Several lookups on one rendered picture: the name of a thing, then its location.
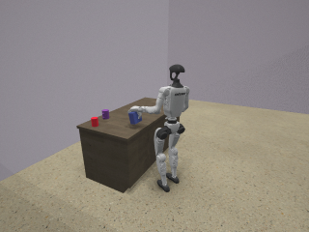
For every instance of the left robot hand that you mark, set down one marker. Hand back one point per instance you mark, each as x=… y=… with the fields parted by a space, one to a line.
x=135 y=109

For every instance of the robot right upper arm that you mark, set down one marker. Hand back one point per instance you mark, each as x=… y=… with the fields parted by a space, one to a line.
x=186 y=100

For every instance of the robot left upper arm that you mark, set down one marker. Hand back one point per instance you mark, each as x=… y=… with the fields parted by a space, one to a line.
x=163 y=92

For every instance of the robot left forearm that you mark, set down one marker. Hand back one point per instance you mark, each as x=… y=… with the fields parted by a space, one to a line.
x=146 y=109

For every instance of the table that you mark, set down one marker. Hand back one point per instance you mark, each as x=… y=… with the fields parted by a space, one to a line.
x=117 y=153

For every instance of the humanoid robot head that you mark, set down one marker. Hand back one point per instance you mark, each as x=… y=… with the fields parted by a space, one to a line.
x=177 y=69

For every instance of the sponge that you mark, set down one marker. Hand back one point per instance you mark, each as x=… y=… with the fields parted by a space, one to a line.
x=134 y=117

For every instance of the left robot thigh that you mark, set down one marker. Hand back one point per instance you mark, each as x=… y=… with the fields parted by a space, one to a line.
x=159 y=138

